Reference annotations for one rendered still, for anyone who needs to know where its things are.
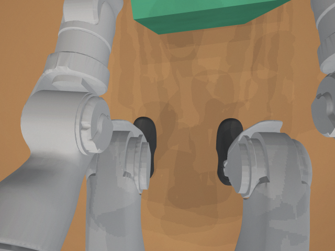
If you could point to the robot right forearm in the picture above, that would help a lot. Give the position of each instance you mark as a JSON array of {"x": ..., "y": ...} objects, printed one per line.
[{"x": 324, "y": 13}]

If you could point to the left robot shin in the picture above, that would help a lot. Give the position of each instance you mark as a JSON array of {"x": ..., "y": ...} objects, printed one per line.
[{"x": 119, "y": 125}]

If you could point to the robot left forearm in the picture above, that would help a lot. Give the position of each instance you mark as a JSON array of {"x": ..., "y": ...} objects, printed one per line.
[{"x": 85, "y": 39}]

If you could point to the left robot upper arm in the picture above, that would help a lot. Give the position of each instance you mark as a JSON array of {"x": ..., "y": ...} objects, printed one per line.
[{"x": 63, "y": 130}]

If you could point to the left robot foot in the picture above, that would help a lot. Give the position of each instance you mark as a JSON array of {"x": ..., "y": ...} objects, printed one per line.
[{"x": 147, "y": 126}]

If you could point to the carton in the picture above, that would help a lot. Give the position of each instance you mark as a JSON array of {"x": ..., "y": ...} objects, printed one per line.
[{"x": 169, "y": 16}]

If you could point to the right robot upper arm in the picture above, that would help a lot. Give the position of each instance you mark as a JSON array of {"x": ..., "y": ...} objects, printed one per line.
[{"x": 323, "y": 106}]

